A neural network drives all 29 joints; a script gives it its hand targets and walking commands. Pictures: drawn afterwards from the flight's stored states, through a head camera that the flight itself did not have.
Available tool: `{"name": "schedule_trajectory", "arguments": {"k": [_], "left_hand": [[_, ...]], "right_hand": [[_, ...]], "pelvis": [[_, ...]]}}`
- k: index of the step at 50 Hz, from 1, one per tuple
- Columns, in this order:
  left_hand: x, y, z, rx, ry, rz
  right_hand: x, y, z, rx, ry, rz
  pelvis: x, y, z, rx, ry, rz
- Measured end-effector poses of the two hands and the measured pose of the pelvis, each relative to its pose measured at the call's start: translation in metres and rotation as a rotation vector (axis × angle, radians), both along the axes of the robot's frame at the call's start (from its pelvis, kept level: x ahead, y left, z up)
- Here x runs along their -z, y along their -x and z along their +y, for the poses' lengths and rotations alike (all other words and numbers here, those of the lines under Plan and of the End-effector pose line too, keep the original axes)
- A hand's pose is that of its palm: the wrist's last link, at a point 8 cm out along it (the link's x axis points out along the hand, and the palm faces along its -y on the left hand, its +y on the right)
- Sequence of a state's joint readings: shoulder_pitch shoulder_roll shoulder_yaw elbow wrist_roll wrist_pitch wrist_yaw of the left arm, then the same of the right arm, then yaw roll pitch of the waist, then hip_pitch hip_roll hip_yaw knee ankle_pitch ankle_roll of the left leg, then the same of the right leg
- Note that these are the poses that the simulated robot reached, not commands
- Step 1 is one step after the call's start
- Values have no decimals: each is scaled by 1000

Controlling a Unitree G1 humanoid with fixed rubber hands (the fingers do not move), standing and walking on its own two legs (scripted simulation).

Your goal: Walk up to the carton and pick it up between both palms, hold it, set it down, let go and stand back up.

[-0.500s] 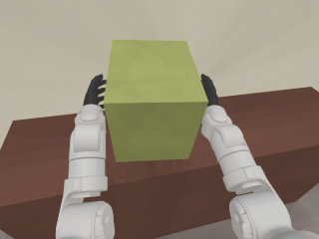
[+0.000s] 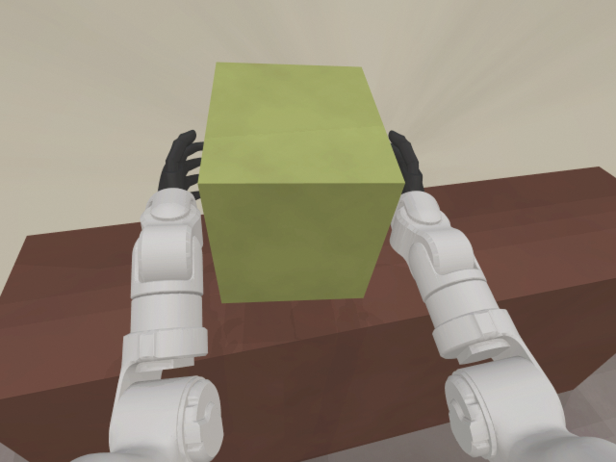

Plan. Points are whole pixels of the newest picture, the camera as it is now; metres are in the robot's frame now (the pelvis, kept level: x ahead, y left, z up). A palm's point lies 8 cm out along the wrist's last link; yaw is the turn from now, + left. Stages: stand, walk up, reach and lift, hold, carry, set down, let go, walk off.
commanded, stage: hold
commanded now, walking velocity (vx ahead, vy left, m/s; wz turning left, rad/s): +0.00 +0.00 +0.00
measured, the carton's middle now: (292, 184) +0.41 +0.00 +0.19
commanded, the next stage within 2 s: none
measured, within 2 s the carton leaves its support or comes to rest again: neither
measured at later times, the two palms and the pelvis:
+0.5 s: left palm (165, 190) +0.36 +0.15 +0.22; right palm (402, 188) +0.36 -0.13 +0.21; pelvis -0.01 +0.00 +0.00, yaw +0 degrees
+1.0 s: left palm (148, 198) +0.36 +0.17 +0.21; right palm (387, 179) +0.37 -0.12 +0.22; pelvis +0.00 +0.00 +0.00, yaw +2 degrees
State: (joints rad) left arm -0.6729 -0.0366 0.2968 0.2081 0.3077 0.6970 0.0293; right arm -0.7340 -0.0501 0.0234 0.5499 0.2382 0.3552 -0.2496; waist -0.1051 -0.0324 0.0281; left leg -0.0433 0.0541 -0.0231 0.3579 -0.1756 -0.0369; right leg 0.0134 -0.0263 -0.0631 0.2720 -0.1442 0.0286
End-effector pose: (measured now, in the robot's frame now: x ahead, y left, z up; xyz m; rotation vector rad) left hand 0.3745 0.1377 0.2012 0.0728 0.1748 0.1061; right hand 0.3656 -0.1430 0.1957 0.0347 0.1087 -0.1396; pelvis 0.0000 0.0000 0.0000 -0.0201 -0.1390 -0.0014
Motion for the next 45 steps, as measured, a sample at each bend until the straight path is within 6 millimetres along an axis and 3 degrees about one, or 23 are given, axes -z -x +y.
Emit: {"name": "schedule_trajectory", "arguments": {"k": [11,21,31,45], "left_hand": [[-13,23,20,-44,29,-14],[-14,17,16,-24,0,-6],[-15,11,4,-14,9,2],[-8,16,23,-43,31,7]], "right_hand": [[-19,9,20,-40,-5,-15],[-13,8,16,-23,-40,-9],[-14,5,4,-13,-6,-1],[-19,-1,23,-49,27,3]], "pelvis": [[1,2,-1,-9,-1,-42],[1,10,1,-14,1,-4],[0,4,-1,4,-2,-13],[1,1,-5,-22,0,-30]]}}
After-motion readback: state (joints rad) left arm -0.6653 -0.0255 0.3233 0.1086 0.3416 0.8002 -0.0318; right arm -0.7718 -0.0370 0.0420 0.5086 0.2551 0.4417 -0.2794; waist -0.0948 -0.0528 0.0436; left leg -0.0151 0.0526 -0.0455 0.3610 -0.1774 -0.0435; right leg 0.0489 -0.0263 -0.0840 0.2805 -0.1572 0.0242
